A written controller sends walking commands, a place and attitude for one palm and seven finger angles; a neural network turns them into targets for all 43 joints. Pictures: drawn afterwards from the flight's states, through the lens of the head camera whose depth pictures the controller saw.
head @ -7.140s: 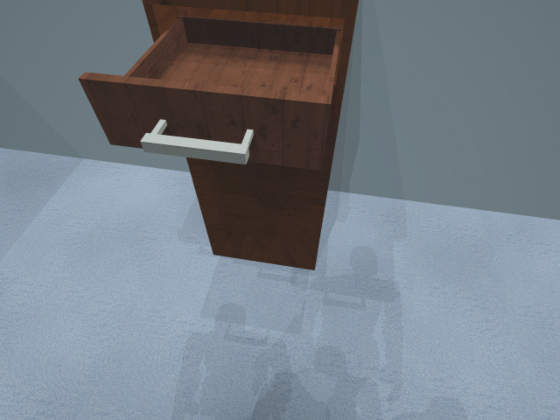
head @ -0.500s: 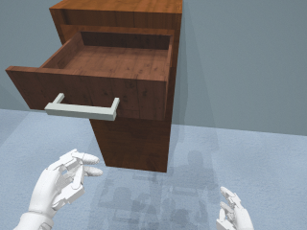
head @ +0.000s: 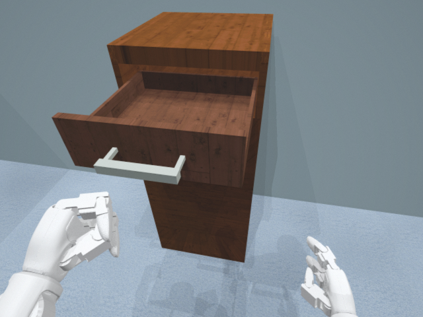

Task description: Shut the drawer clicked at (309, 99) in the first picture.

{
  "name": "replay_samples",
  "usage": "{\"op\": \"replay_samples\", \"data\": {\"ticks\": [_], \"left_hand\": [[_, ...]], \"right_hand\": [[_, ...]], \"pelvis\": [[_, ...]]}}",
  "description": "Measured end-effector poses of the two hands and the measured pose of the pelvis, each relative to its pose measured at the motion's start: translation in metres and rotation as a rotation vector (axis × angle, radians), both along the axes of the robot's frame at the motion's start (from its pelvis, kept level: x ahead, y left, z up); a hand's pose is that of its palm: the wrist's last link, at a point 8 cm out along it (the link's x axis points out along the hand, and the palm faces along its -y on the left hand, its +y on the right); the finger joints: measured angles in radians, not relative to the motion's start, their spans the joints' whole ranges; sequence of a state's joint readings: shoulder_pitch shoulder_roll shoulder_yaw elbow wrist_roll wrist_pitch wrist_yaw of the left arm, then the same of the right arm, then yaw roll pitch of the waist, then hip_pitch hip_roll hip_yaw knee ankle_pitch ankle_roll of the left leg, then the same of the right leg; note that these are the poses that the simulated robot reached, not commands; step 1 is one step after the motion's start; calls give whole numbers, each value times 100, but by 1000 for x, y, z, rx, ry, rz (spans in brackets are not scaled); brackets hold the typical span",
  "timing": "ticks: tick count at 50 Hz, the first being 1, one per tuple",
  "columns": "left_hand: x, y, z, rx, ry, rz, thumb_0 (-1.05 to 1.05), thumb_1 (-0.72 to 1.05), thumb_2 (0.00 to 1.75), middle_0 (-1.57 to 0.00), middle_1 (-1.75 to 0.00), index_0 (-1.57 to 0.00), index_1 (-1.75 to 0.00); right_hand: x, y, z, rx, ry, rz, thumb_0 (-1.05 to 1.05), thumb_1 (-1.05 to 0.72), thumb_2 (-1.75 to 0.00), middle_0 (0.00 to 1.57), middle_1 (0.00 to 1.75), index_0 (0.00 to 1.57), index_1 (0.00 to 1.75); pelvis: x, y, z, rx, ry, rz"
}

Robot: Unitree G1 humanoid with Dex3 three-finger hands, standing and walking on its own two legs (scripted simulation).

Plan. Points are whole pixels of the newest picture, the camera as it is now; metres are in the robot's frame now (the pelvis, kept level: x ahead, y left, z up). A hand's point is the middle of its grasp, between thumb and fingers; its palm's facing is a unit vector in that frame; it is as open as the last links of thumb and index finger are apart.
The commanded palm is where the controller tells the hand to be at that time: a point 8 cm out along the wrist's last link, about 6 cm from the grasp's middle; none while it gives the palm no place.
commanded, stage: raise the hand and make a fist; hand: left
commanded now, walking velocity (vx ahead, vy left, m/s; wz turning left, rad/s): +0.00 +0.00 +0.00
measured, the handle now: (141, 163) +0.34 +0.19 +0.16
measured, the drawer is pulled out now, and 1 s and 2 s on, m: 0.29 0.29 0.29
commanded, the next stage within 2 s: bring the fist close to the handle in 0.70 s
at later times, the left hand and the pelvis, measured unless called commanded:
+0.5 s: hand (90, 207) +0.16 +0.17 +0.24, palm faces +0.03 -0.97 -0.25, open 3.3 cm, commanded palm +0.12 +0.22 +0.26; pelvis +0.00 -0.03 +0.01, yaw -1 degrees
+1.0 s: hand (88, 209) +0.18 +0.19 +0.22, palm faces +0.03 -0.99 -0.15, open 3.3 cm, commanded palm +0.14 +0.22 +0.23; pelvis +0.00 -0.01 +0.01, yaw +0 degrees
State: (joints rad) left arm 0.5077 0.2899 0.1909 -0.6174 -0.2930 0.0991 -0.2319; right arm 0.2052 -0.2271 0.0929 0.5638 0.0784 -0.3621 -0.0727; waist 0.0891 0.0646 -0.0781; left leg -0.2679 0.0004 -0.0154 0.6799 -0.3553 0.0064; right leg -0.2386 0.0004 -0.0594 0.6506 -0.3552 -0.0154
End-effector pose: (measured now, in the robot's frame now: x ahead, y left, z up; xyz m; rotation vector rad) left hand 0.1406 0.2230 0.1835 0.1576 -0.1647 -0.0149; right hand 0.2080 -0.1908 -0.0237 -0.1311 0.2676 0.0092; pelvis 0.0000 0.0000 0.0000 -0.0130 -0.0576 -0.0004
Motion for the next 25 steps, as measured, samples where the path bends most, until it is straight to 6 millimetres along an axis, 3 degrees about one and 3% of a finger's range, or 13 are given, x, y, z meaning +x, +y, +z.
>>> {"op": "replay_samples", "data": {"ticks": [8,18,25], "left_hand": [[3,4,34,34,-22,11,2,89,90,-136,-154,-135,-155],[-1,6,74,109,-89,31,2,89,90,-140,-159,-140,-159],[2,4,65,91,-41,25,2,89,90,-140,-159,-140,-160]], "right_hand": [[12,2,5,12,2,47,2,-90,-90,20,30,20,30],[8,-26,1,-7,24,21,2,-90,-90,20,30,20,30],[-3,-48,-4,-22,50,-32,2,-90,-90,20,30,20,30]], "pelvis": [[1,-11,6,7,-26,4],[-2,-24,8,11,-49,2],[-5,-28,8,8,-48,-8]]}}
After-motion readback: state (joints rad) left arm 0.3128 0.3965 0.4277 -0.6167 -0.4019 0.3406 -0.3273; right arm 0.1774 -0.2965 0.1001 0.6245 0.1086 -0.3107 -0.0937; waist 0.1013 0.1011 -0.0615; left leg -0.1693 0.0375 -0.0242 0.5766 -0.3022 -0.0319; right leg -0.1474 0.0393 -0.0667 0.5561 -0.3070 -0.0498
